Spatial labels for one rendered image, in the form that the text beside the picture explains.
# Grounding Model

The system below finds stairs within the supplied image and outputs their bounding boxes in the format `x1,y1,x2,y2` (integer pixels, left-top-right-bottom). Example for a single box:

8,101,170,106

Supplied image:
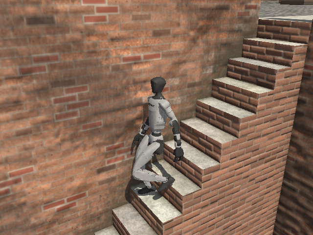
94,19,312,235

